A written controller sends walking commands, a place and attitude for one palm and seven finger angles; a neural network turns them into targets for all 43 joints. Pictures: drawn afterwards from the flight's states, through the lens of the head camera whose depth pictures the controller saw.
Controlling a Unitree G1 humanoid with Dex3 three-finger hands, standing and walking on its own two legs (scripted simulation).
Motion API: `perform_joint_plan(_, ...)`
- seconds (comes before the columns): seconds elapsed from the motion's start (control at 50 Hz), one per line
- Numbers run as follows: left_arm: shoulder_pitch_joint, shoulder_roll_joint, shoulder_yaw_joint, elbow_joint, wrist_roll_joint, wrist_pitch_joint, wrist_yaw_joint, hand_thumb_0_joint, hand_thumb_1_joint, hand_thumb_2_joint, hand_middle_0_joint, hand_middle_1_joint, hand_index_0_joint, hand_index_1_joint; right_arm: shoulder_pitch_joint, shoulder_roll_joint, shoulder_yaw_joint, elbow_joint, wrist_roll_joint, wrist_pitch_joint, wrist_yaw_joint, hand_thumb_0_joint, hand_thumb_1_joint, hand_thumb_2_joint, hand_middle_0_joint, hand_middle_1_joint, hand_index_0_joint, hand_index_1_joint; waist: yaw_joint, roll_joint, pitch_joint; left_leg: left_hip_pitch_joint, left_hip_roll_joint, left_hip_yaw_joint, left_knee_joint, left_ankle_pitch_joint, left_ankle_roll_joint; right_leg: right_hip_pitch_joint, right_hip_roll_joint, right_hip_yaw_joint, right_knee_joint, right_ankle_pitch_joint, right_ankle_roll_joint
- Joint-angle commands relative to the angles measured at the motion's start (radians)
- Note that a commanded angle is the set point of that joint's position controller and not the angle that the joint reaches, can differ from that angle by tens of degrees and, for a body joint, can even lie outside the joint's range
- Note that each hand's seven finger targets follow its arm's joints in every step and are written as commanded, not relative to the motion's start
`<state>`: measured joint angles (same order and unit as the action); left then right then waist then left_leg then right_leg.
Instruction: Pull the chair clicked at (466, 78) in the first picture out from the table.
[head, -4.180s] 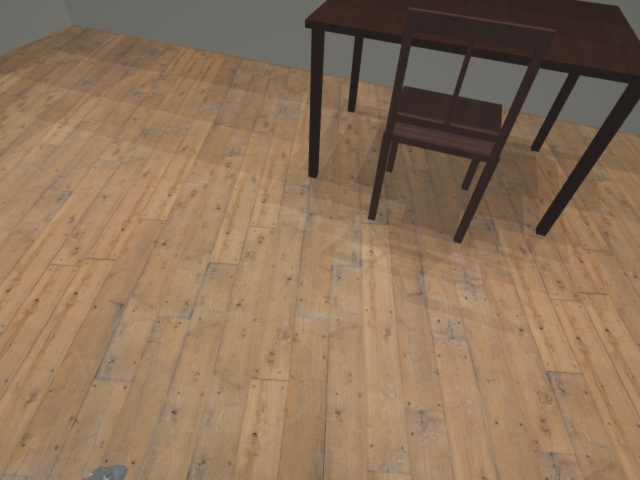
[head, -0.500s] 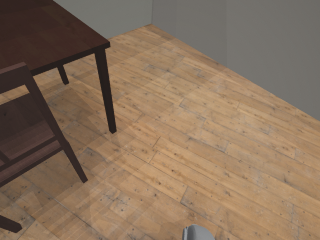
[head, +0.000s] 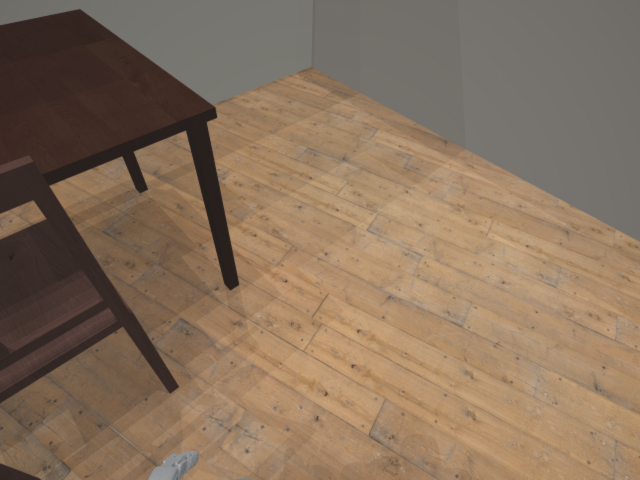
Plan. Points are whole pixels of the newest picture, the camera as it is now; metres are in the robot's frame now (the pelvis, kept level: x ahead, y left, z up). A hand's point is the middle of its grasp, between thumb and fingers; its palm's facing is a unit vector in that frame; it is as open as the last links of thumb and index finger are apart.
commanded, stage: turn to face it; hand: left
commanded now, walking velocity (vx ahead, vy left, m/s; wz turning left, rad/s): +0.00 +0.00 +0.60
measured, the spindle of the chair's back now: out of the picture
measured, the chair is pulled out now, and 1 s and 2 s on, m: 0.00 0.00 0.00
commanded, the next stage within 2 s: take the last steps up to it in 1.18 s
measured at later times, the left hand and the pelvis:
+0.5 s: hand out of the picture +0.02 +0.23 -0.15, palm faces +0.29 -0.92 -0.27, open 7.4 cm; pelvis -0.03 +0.00 +0.01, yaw +15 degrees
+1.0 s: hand out of the picture -0.16 +0.17 -0.17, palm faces +0.59 -0.77 -0.24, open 7.4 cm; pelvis -0.07 -0.02 +0.00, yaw +35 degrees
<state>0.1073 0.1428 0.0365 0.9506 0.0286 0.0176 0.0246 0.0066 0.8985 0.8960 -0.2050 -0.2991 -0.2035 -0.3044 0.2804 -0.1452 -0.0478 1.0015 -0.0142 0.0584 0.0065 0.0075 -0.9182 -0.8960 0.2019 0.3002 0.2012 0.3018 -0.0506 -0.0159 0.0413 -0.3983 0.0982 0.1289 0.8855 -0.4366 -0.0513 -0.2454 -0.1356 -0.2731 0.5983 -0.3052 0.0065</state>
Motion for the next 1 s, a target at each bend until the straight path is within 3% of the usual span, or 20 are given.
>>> perform_joint_plan(0.0,0.022,0.194,0.063,-0.056,-0.013,0.001,0.015,0.0,0.9,0.9,-0.2,-0.3,-0.2,-0.3,0.099,-0.106,-0.033,-0.06,-0.008,-0.027,0.008,0.0,-0.9,-0.9,0.2,0.3,0.2,0.3,-0.003,-0.018,-0.04,0.149,-0.007,0.005,-0.295,0.209,0.009,-0.074,-0.197,0.079,-0.038,0.115,-0.041)
perform_joint_plan(0.02,0.039,0.153,0.059,-0.077,-0.022,0.012,0.01,0.0,0.9,0.9,-0.2,-0.3,-0.2,-0.3,0.129,-0.173,-0.049,-0.066,-0.013,-0.034,0.007,0.0,-0.9,-0.9,0.2,0.3,0.2,0.3,-0.013,0.215,-0.03,0.165,0.103,-0.217,-0.444,0.302,0.067,-0.184,-0.094,0.043,0.139,-0.075,0.018)
perform_joint_plan(0.04,0.004,0.099,0.05,-0.126,-0.025,0.018,0.005,0.0,0.9,0.9,-0.2,-0.3,-0.2,-0.3,0.162,-0.273,-0.072,-0.083,-0.021,-0.043,-0.001,0.0,-0.9,-0.9,0.2,0.3,0.2,0.3,-0.043,0.433,-0.011,0.168,0.322,-0.552,-0.611,0.441,0.195,-0.348,0.025,0.069,0.387,-0.369,0.078)
perform_joint_plan(0.06,-0.041,0.119,0.049,-0.146,-0.014,0.019,0.002,0.0,0.9,0.9,-0.2,-0.3,-0.2,-0.3,0.156,-0.3,-0.077,-0.077,-0.024,-0.042,-0.007,0.0,-0.9,-0.9,0.2,0.3,0.2,0.3,-0.046,0.312,-0.041,0.147,0.369,-0.582,-0.639,0.344,0.265,-0.342,0.019,0.192,0.546,-0.341,0.054)
perform_joint_plan(0.14,0.001,0.134,0.065,-0.105,-0.007,0.013,-0.011,0.0,0.9,0.9,-0.2,-0.3,-0.2,-0.3,-0.013,-0.227,-0.051,-0.128,-0.016,-0.06,-0.024,0.0,-0.9,-0.9,0.2,0.3,0.2,0.3,0.024,0.191,-0.083,0.189,0.2,-0.388,-0.586,0.357,0.191,-0.383,0.011,0.27,0.627,-0.089,0.067)
perform_joint_plan(0.18,0.038,0.141,0.063,-0.086,-0.011,0.014,-0.012,0.0,0.9,0.9,-0.2,-0.3,-0.2,-0.3,-0.02,-0.233,-0.053,-0.137,-0.011,-0.064,-0.025,0.0,-0.9,-0.9,0.2,0.3,0.2,0.3,0.026,0.133,-0.125,0.227,0.158,-0.336,-0.568,0.408,0.189,-0.345,0.028,0.263,0.581,-0.059,0.077)
perform_joint_plan(0.4,0.02,0.163,0.054,-0.114,-0.019,0.018,-0.002,0.0,0.9,0.9,-0.2,-0.3,-0.2,-0.3,-0.011,-0.282,-0.075,-0.141,-0.012,-0.035,-0.01,0.0,-0.9,-0.9,0.2,0.3,0.2,0.3,-0.004,0.182,-0.104,0.226,0.132,-0.48,-0.58,0.315,0.226,-0.223,0.084,0.268,0.265,-0.141,0.081)
perform_joint_plan(0.5,0.155,0.18,0.057,-0.095,-0.027,0.013,0.003,0.0,0.9,0.9,-0.2,-0.3,-0.2,-0.3,-0.101,-0.288,-0.084,-0.176,-0.012,-0.018,0.0,0.0,-0.9,-0.9,0.2,0.3,0.2,0.3,0.056,0.192,-0.111,0.063,0.059,-0.503,-0.569,0.219,0.173,0.038,0.13,0.241,-0.031,-0.062,0.048)
perform_joint_plan(0.52,0.206,0.193,0.064,-0.086,-0.026,0.009,0.006,0.0,0.9,0.9,-0.2,-0.3,-0.2,-0.3,-0.12,-0.271,-0.083,-0.186,-0.008,-0.013,0.003,0.0,-0.9,-0.9,0.2,0.3,0.2,0.3,0.082,0.166,-0.111,-0.033,0.02,-0.476,-0.531,0.15,0.132,0.161,0.11,0.242,-0.174,0.003,0.033)
perform_joint_plan(0.54,0.237,0.262,0.079,-0.089,-0.011,0.001,0.014,0.0,0.9,0.9,-0.2,-0.3,-0.2,-0.3,-0.116,-0.211,-0.078,-0.198,0.0,-0.006,0.007,0.0,-0.9,-0.9,0.2,0.3,0.2,0.3,0.099,-0.038,-0.099,-0.204,-0.084,-0.371,-0.323,0.011,0.064,0.264,-0.065,0.415,-0.345,-0.127,-0.028)
perform_joint_plan(0.56,0.189,0.353,0.086,-0.119,0.003,0.001,0.017,0.0,0.9,0.9,-0.2,-0.3,-0.2,-0.3,-0.117,-0.156,-0.068,-0.225,-0.001,-0.008,0.005,0.0,-0.9,-0.9,0.2,0.3,0.2,0.3,0.101,-0.334,-0.042,-0.343,-0.204,-0.171,0.011,-0.096,-0.005,0.182,-0.346,0.709,-0.463,-0.275,-0.134)
perform_joint_plan(0.58,0.092,0.326,0.068,-0.153,-0.01,0.005,0.022,0.0,0.9,0.9,-0.2,-0.3,-0.2,-0.3,-0.145,-0.228,-0.079,-0.222,-0.016,-0.005,0.008,0.0,-0.9,-0.9,0.2,0.3,0.2,0.3,0.072,-0.215,0.003,-0.249,-0.128,-0.227,0.187,-0.08,0.021,-0.054,-0.361,0.623,-0.464,-0.248,-0.138)
perform_joint_plan(0.6,0.003,0.281,0.065,-0.173,-0.009,-0.002,0.024,0.0,0.9,0.9,-0.2,-0.3,-0.2,-0.3,-0.111,-0.223,-0.083,-0.21,-0.015,0.006,0.015,0.0,-0.9,-0.9,0.2,0.3,0.2,0.3,0.018,-0.169,0.01,-0.209,-0.113,-0.23,0.267,-0.014,0.023,-0.114,-0.301,0.537,-0.455,-0.203,-0.124)
perform_joint_plan(0.66,-0.013,0.217,0.041,-0.168,-0.013,-0.021,0.012,0.0,0.9,0.9,-0.2,-0.3,-0.2,-0.3,-0.063,-0.199,-0.072,-0.161,-0.016,0.008,0.028,0.0,-0.9,-0.9,0.2,0.3,0.2,0.3,-0.003,-0.161,0.04,-0.214,-0.082,-0.154,0.362,0.104,-0.01,-0.036,-0.164,0.307,-0.331,0.115,-0.085)
perform_joint_plan(0.8,0.176,0.266,0.051,-0.103,0.0,-0.018,0.009,0.0,0.9,0.9,-0.2,-0.3,-0.2,-0.3,-0.207,-0.164,-0.045,-0.193,-0.004,0.004,0.029,0.0,-0.9,-0.9,0.2,0.3,0.2,0.3,0.097,-0.183,0.001,-0.138,-0.064,-0.074,0.062,-0.002,-0.025,0.129,-0.219,0.245,-0.257,0.346,-0.123)
perform_joint_plan(0.88,0.186,0.301,0.063,-0.091,0.003,-0.013,0.006,0.0,0.9,0.9,-0.2,-0.3,-0.2,-0.3,-0.181,-0.157,-0.028,-0.184,0.003,-0.014,0.023,0.0,-0.9,-0.9,0.2,0.3,0.2,0.3,0.099,-0.226,-0.072,-0.004,-0.084,-0.027,-0.154,-0.017,-0.004,0.175,-0.231,0.211,-0.166,0.53,-0.12)
perform_joint_plan(0.92,0.177,0.298,0.064,-0.084,-0.003,-0.008,0.003,0.0,0.9,0.9,-0.2,-0.3,-0.2,-0.3,-0.117,-0.173,-0.03,-0.165,0.003,-0.023,0.019,0.0,-0.9,-0.9,0.2,0.3,0.2,0.3,0.064,-0.2,-0.112,0.126,-0.1,-0.021,-0.356,0.117,0.013,0.156,-0.197,0.162,-0.068,0.531,-0.066)
perform_joint_plan(0.94,0.166,0.284,0.063,-0.086,-0.014,-0.005,0.001,0.0,0.9,0.9,-0.2,-0.3,-0.2,-0.3,-0.059,-0.214,-0.039,-0.147,0.0,-0.033,0.017,0.0,-0.9,-0.9,0.2,0.3,0.2,0.3,0.029,-0.116,-0.151,0.273,-0.063,-0.052,-0.492,0.281,0.029,0.082,-0.175,0.117,0.049,0.471,-0.018)
perform_joint_plan(0.96,0.178,0.229,0.053,-0.116,-0.024,0.0,-0.005,0.0,0.9,0.9,-0.2,-0.3,-0.2,-0.3,-0.015,-0.324,-0.064,-0.147,-0.008,-0.046,0.01,0.0,-0.9,-0.9,0.2,0.3,0.2,0.3,0.003,0.16,-0.206,0.482,0.164,-0.338,-0.516,0.613,0.123,-0.175,-0.061,0.074,0.254,0.128,0.058)
perform_joint_plan(0.98,0.107,0.172,0.026,-0.153,-0.02,0.003,-0.005,0.0,0.9,0.9,-0.2,-0.3,-0.2,-0.3,0.044,-0.395,-0.079,-0.132,0.0,-0.042,-0.001,0.0,-0.9,-0.9,0.2,0.3,0.2,0.3,-0.034,0.32,-0.19,0.499,0.328,-0.501,-0.504,1.029,0.248,-0.348,0.011,0.15,0.404,-0.362,0.084)
